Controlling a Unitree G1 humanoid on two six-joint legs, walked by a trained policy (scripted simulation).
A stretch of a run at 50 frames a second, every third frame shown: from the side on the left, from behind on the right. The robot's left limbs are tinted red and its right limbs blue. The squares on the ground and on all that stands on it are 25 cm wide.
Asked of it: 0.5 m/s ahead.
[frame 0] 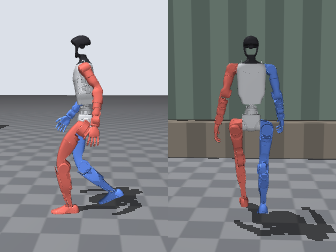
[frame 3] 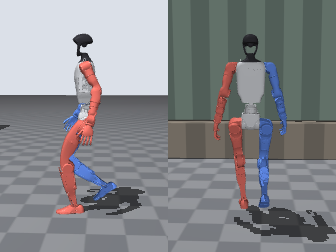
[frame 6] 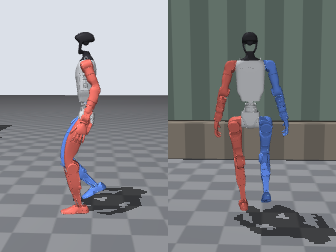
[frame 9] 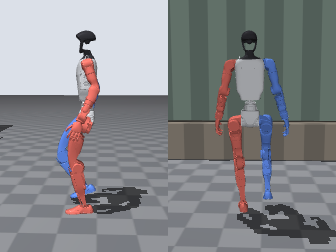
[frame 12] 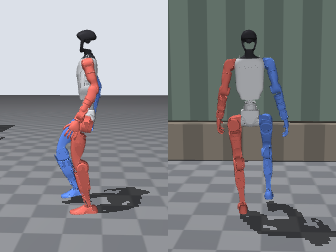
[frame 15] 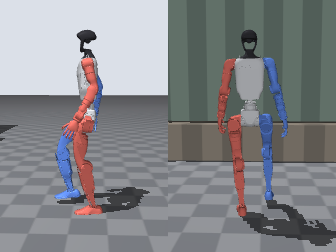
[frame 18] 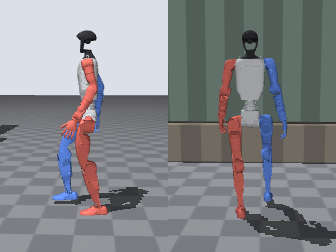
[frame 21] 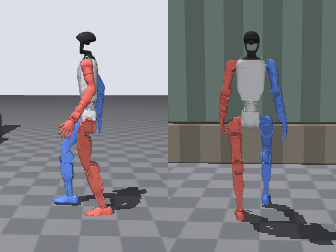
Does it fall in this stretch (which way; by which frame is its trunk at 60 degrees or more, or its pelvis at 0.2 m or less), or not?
no
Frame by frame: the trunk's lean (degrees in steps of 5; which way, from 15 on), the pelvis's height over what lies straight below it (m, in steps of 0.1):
0: 5, 0.7
3: 5, 0.8
6: 0, 0.8
9: 0, 0.8
12: 0, 0.8
15: 0, 0.8
18: 0, 0.8
21: 5, 0.8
